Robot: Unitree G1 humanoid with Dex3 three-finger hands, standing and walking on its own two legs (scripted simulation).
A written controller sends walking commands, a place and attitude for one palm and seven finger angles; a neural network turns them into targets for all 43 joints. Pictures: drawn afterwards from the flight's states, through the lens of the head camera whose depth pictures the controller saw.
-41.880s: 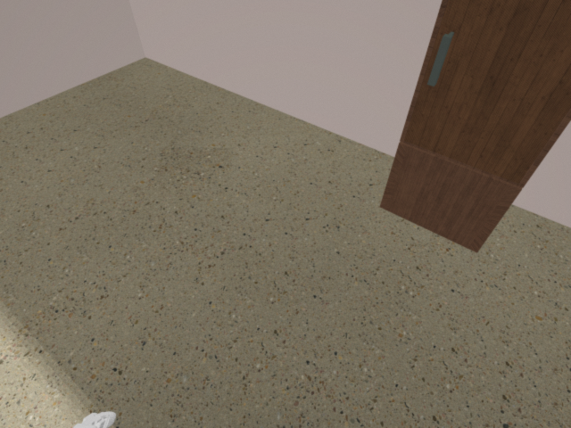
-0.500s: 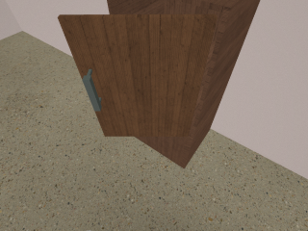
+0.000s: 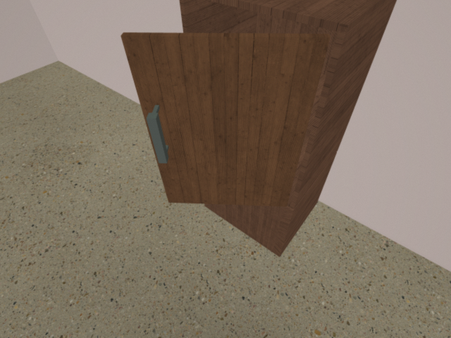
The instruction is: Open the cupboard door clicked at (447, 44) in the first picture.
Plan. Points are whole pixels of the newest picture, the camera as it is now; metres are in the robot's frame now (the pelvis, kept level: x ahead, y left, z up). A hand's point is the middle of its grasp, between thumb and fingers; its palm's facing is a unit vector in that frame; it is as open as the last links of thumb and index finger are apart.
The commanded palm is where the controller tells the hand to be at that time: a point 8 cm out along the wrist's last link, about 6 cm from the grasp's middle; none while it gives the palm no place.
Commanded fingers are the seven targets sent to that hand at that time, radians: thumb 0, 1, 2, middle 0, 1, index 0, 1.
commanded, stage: come to a stop and stand still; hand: left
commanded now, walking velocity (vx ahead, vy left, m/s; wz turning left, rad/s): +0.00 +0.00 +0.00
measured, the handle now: (160, 134) +0.59 +0.22 +0.01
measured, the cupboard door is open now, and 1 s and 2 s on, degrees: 36 36 36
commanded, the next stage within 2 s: look again from close up in 0.22 s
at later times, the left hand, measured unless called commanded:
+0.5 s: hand out of the picture +0.00 +0.16 -0.16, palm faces +0.02 -0.98 -0.20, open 7.3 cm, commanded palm none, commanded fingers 0.00 0.90 0.90 -0.20 -0.30 -0.20 -0.30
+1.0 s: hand out of the picture +0.00 +0.15 -0.16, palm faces +0.05 -0.98 -0.18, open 7.4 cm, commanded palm none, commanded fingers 0.00 0.90 0.90 -0.20 -0.30 -0.20 -0.30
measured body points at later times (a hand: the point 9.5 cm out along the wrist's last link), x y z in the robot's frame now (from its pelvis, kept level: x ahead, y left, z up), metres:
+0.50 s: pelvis +0.00 -0.01 +0.01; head +0.00 -0.02 +0.46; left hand +0.00 +0.21 -0.14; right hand -0.04 -0.23 -0.15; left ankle +0.01 +0.10 -0.73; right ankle +0.03 -0.13 -0.73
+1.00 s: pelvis +0.00 -0.01 +0.01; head +0.01 -0.02 +0.46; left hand -0.01 +0.20 -0.15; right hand +0.01 -0.23 -0.15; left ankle +0.01 +0.10 -0.73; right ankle +0.03 -0.13 -0.73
